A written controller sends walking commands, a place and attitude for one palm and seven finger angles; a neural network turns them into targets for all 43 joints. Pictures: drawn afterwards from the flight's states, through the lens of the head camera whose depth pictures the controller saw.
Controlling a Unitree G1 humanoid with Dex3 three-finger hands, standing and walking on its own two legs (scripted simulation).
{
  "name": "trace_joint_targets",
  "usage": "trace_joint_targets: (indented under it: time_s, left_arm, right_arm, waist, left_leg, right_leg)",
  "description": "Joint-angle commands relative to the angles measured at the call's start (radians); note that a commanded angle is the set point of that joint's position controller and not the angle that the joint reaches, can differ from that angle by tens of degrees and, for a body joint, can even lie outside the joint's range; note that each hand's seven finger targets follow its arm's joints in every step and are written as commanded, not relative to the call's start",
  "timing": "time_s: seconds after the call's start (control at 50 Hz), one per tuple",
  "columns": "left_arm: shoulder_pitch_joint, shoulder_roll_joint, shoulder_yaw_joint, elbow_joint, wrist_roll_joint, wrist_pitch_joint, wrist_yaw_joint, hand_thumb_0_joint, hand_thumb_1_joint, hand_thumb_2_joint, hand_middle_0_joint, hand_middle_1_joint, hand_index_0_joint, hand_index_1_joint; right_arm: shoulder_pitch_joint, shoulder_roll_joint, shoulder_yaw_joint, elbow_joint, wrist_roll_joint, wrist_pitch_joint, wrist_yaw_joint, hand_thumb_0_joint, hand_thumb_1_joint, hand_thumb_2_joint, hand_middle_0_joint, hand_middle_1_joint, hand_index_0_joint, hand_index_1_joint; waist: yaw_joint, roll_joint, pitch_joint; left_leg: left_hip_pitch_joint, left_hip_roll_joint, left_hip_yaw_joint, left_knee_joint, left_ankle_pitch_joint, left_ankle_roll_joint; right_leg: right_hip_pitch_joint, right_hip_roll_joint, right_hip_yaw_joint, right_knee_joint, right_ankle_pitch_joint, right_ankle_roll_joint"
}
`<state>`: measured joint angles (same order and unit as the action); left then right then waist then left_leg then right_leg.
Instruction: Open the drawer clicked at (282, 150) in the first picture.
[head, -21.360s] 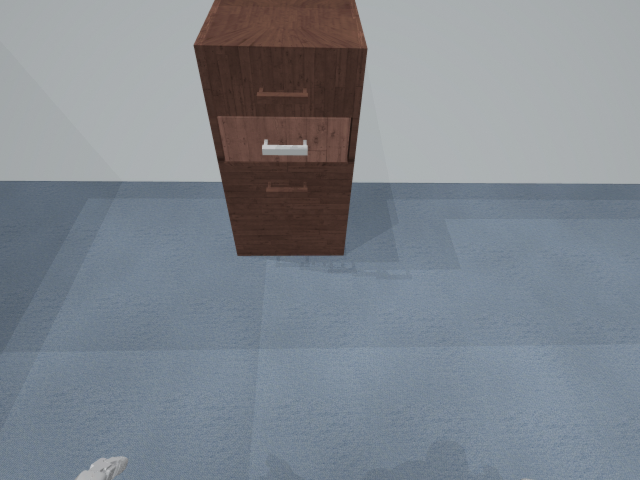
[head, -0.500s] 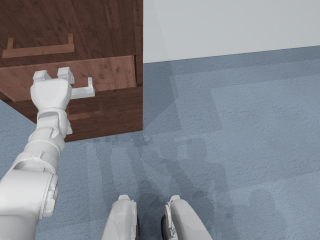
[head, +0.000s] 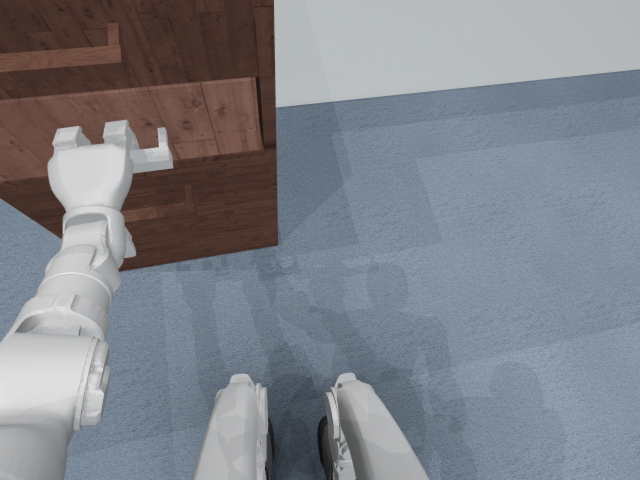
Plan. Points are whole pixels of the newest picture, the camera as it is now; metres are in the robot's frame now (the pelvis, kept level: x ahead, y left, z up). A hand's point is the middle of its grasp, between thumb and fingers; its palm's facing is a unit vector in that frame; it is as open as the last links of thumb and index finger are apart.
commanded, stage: lower the fingers behind the handle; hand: left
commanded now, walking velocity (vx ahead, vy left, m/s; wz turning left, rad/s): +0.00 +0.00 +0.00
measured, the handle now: (117, 151) +0.54 +0.25 -0.05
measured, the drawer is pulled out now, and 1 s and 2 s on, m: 0.00 0.00 0.02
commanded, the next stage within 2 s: close the thumb around the handle in 0.60 s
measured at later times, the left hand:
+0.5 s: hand (116, 194) +0.49 +0.26 -0.07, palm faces -0.05 -0.02 -1.00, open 13.8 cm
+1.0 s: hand (115, 193) +0.49 +0.26 -0.07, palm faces -0.04 -0.03 -1.00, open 11.3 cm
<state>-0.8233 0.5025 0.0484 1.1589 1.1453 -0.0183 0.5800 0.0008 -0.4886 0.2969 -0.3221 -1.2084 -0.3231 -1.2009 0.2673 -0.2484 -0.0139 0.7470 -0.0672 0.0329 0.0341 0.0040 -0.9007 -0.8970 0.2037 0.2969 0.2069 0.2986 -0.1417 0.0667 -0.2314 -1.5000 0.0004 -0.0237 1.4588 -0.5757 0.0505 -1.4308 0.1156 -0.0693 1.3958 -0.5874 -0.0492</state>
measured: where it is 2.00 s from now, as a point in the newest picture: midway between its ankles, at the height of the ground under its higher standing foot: outside the picture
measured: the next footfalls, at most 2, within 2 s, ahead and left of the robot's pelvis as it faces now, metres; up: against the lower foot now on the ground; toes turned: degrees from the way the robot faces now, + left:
none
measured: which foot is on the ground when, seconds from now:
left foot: down 0.00-1.00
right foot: down 0.00-1.00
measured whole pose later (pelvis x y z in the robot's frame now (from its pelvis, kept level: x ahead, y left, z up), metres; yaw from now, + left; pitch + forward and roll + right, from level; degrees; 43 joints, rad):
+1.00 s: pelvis +0.00 +0.00 -0.01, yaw -1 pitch +36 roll -5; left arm -0.84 0.51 0.05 1.13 1.13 0.00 0.55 0.00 -0.10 0.47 -0.34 -1.24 -0.35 -1.24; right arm 0.26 -0.25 -0.01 0.73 -0.06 0.03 0.03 0.00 -0.90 -0.90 0.20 0.30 0.21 0.30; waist -0.14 0.07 -0.23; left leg -1.55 0.00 -0.02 1.51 -0.59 0.05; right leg -1.48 0.12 -0.07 1.44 -0.60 -0.05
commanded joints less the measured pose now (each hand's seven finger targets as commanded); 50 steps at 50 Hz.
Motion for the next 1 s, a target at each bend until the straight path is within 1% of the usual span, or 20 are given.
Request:
trace_joint_targets:
  time_s: [0.0, 0.02, 0.08, 0.12, 0.16, 0.18, 0.22, 0.24, 0.3, 0.36, 0.4, 0.44, 0.46, 0.56, 0.62, 0.68, 0.82, 0.9, 0.96, 0.98]
  left_arm:
    - [-0.377, 0.225, 0.026, -0.146, -0.007, 0.017, 0.036, 0.000, -0.500, 0.300, -0.300, -1.200, -0.300, -1.200]
    - [-0.399, 0.217, 0.023, -0.146, -0.015, 0.019, 0.031, 0.000, -0.500, 0.300, -0.300, -1.200, -0.300, -1.200]
    - [-0.389, 0.275, 0.059, -0.163, -0.021, 0.019, 0.022, 0.000, -0.500, 0.300, -0.300, -1.200, -0.300, -1.200]
    - [-0.378, 0.270, 0.063, -0.180, -0.021, 0.012, 0.013, 0.000, -0.500, 0.300, -0.300, -1.200, -0.300, -1.200]
    - [-0.340, 0.255, 0.051, -0.149, -0.016, 0.016, 0.008, 0.000, -0.500, 0.300, -0.300, -1.200, -0.300, -1.200]
    - [-0.348, 0.232, 0.028, -0.136, -0.013, 0.020, 0.004, 0.000, -0.500, 0.300, -0.300, -1.200, -0.300, -1.200]
    - [-0.362, 0.252, 0.040, -0.151, -0.017, 0.019, -0.001, 0.000, -0.500, 0.300, -0.300, -1.200, -0.300, -1.200]
    - [-0.385, 0.292, 0.059, -0.177, -0.013, 0.017, 0.000, 0.000, -0.500, 0.300, -0.300, -1.200, -0.300, -1.200]
    - [-0.371, 0.259, 0.039, -0.182, -0.026, 0.022, -0.008, 0.000, -0.500, 0.300, -0.300, -1.200, -0.300, -1.200]
    - [-0.360, 0.276, 0.051, -0.174, -0.031, 0.022, -0.017, 0.000, -0.500, 0.300, -0.300, -1.200, -0.300, -1.200]
    - [-0.368, 0.264, 0.041, -0.183, -0.029, 0.019, -0.017, 0.000, -0.500, 0.300, -0.300, -1.200, -0.300, -1.200]
    - [-0.352, 0.278, 0.056, -0.199, -0.025, 0.012, -0.017, 0.000, -0.500, 0.300, -0.300, -1.200, -0.300, -1.200]
    - [-0.345, 0.252, 0.041, -0.199, -0.027, 0.012, -0.017, 0.000, -0.500, 0.300, -0.300, -1.200, -0.300, -1.200]
    - [-0.328, 0.259, 0.054, -0.202, -0.028, 0.002, -0.011, 0.000, -0.500, 0.300, -0.300, -1.200, -0.300, -1.200]
    - [-0.339, 0.245, 0.049, -0.221, -0.026, -0.003, -0.005, 0.000, -0.500, 0.300, -0.300, -1.200, -0.300, -1.200]
    - [-0.330, 0.231, 0.041, -0.213, -0.021, -0.002, 0.007, 0.000, -0.500, 0.300, -0.300, -1.200, -0.300, -1.200]
    - [-0.359, 0.238, 0.041, -0.170, -0.026, 0.020, 0.013, 0.000, -0.108, 0.468, -0.328, -1.242, -0.328, -1.242]
    - [-0.362, 0.280, 0.061, -0.181, -0.021, 0.026, 0.007, 0.000, 0.116, 0.564, -0.344, -1.266, -0.344, -1.266]
    - [-0.349, 0.244, 0.041, -0.209, -0.029, 0.021, -0.003, 0.000, 0.284, 0.636, -0.356, -1.284, -0.356, -1.284]
    - [-0.326, 0.239, 0.043, -0.193, -0.027, 0.021, -0.004, 0.000, 0.340, 0.660, -0.360, -1.290, -0.360, -1.290]
  right_arm:
    - [0.186, -0.181, -0.064, -0.029, 0.006, -0.012, -0.012, 0.000, -0.900, -0.900, 0.200, 0.300, 0.200, 0.300]
    - [0.186, -0.181, -0.064, -0.026, 0.006, -0.016, -0.011, 0.000, -0.900, -0.900, 0.200, 0.300, 0.200, 0.300]
    - [0.188, -0.185, -0.059, -0.031, 0.007, -0.015, -0.013, 0.000, -0.900, -0.900, 0.200, 0.300, 0.200, 0.300]
    - [0.187, -0.182, -0.061, -0.031, 0.007, -0.016, -0.013, 0.000, -0.900, -0.900, 0.200, 0.300, 0.200, 0.300]
    - [0.189, -0.182, -0.059, -0.031, 0.008, -0.015, -0.011, 0.000, -0.900, -0.900, 0.200, 0.300, 0.200, 0.300]
    - [0.185, -0.180, -0.057, -0.031, 0.009, -0.015, -0.011, 0.000, -0.900, -0.900, 0.200, 0.300, 0.200, 0.300]
    - [0.182, -0.180, -0.056, -0.034, 0.010, -0.017, -0.012, 0.000, -0.900, -0.900, 0.200, 0.300, 0.200, 0.300]
    - [0.186, -0.185, -0.053, -0.037, 0.012, -0.016, -0.014, 0.000, -0.900, -0.900, 0.200, 0.300, 0.200, 0.300]
    - [0.189, -0.179, -0.056, -0.041, 0.015, -0.018, -0.016, 0.000, -0.900, -0.900, 0.200, 0.300, 0.200, 0.300]
    - [0.190, -0.181, -0.053, -0.043, 0.017, -0.016, -0.017, 0.000, -0.900, -0.900, 0.200, 0.300, 0.200, 0.300]
    - [0.192, -0.179, -0.054, -0.042, 0.018, -0.019, -0.019, 0.000, -0.900, -0.900, 0.200, 0.300, 0.200, 0.300]
    - [0.191, -0.182, -0.054, -0.046, 0.018, -0.017, -0.017, 0.000, -0.900, -0.900, 0.200, 0.300, 0.200, 0.300]
    - [0.190, -0.179, -0.057, -0.047, 0.018, -0.017, -0.017, 0.000, -0.900, -0.900, 0.200, 0.300, 0.200, 0.300]
    - [0.191, -0.177, -0.057, -0.044, 0.016, -0.016, -0.018, 0.000, -0.900, -0.900, 0.200, 0.300, 0.200, 0.300]
    - [0.186, -0.175, -0.060, -0.042, 0.014, -0.016, -0.014, 0.000, -0.900, -0.900, 0.200, 0.300, 0.200, 0.300]
    - [0.186, -0.177, -0.063, -0.043, 0.013, -0.013, -0.013, 0.000, -0.900, -0.900, 0.200, 0.300, 0.200, 0.300]
    - [0.189, -0.182, -0.061, -0.031, 0.012, -0.013, -0.012, 0.000, -0.900, -0.900, 0.200, 0.300, 0.200, 0.300]
    - [0.194, -0.186, -0.058, -0.035, 0.013, -0.012, -0.013, 0.000, -0.900, -0.900, 0.200, 0.300, 0.200, 0.300]
    - [0.190, -0.181, -0.060, -0.044, 0.014, -0.009, -0.012, 0.000, -0.900, -0.900, 0.200, 0.300, 0.200, 0.300]
    - [0.192, -0.181, -0.062, -0.043, 0.014, -0.009, -0.011, 0.000, -0.900, -0.900, 0.200, 0.300, 0.200, 0.300]
  waist:
    - [-0.026, 0.105, -0.538]
    - [-0.032, 0.117, -0.535]
    - [-0.012, 0.116, -0.580]
    - [-0.010, 0.116, -0.607]
    - [-0.008, 0.111, -0.573]
    - [-0.022, 0.099, -0.537]
    - [-0.019, 0.092, -0.531]
    - [-0.011, 0.109, -0.558]
    - [-0.019, 0.101, -0.564]
    - [-0.014, 0.077, -0.557]
    - [-0.020, 0.089, -0.556]
    - [0.000, 0.116, -0.575]
    - [-0.006, 0.113, -0.573]
    - [-0.007, 0.086, -0.556]
    - [-0.002, 0.122, -0.570]
    - [-0.005, 0.104, -0.557]
    - [-0.020, 0.093, -0.534]
    - [-0.006, 0.110, -0.565]
    - [-0.002, 0.139, -0.587]
    - [-0.002, 0.106, -0.577]
  left_leg:
    - [0.471, 0.011, -0.049, -0.123, 0.345, -0.004]
    - [0.475, 0.011, -0.052, -0.119, 0.348, -0.005]
    - [0.457, 0.010, -0.047, -0.107, 0.351, -0.002]
    - [0.471, 0.013, -0.049, -0.096, 0.380, -0.004]
    - [0.446, 0.012, -0.048, -0.089, 0.369, -0.003]
    - [0.416, 0.012, -0.044, -0.083, 0.346, 0.000]
    - [0.400, 0.012, -0.042, -0.081, 0.325, 0.000]
    - [0.403, 0.013, -0.041, -0.083, 0.329, 0.000]
    - [0.408, 0.010, -0.040, -0.086, 0.327, 0.002]
    - [0.391, 0.011, -0.042, -0.086, 0.318, 0.004]
    - [0.397, 0.011, -0.041, -0.086, 0.316, 0.004]
    - [0.435, 0.013, -0.048, -0.095, 0.343, -0.001]
    - [0.449, 0.014, -0.050, -0.096, 0.346, -0.002]
    - [0.431, 0.015, -0.045, -0.090, 0.353, 0.001]
    - [0.460, 0.016, -0.048, -0.092, 0.373, -0.004]
    - [0.454, 0.017, -0.049, -0.092, 0.361, -0.003]
    - [0.451, 0.017, -0.056, -0.096, 0.354, -0.004]
    - [0.453, 0.016, -0.052, -0.096, 0.365, -0.004]
    - [0.491, 0.016, -0.053, -0.102, 0.396, -0.007]
    - [0.486, 0.017, -0.056, -0.102, 0.392, -0.006]
  right_leg:
    - [0.210, -0.018, 0.037, -0.155, 0.303, 0.011]
    - [0.192, -0.019, 0.035, -0.148, 0.299, 0.011]
    - [0.229, -0.019, 0.039, -0.135, 0.314, 0.012]
    - [0.228, -0.018, 0.040, -0.120, 0.342, 0.011]
    - [0.212, -0.017, 0.037, -0.116, 0.332, 0.010]
    - [0.198, -0.017, 0.040, -0.120, 0.319, 0.012]
    - [0.203, -0.017, 0.044, -0.118, 0.306, 0.012]
    - [0.215, -0.019, 0.045, -0.114, 0.310, 0.012]
    - [0.230, -0.018, 0.046, -0.123, 0.317, 0.015]
    - [0.236, -0.018, 0.046, -0.120, 0.308, 0.015]
    - [0.227, -0.019, 0.047, -0.123, 0.308, 0.016]
    - [0.218, -0.019, 0.040, -0.115, 0.314, 0.012]
    - [0.206, -0.018, 0.038, -0.119, 0.309, 0.011]
    - [0.224, -0.019, 0.041, -0.119, 0.330, 0.013]
    - [0.207, -0.019, 0.040, -0.114, 0.335, 0.009]
    - [0.201, -0.018, 0.038, -0.120, 0.322, 0.011]
    - [0.182, -0.018, 0.031, -0.119, 0.307, 0.011]
    - [0.207, -0.019, 0.035, -0.116, 0.326, 0.010]
    - [0.210, -0.019, 0.032, -0.117, 0.345, 0.010]
    - [0.211, -0.018, 0.030, -0.119, 0.340, 0.010]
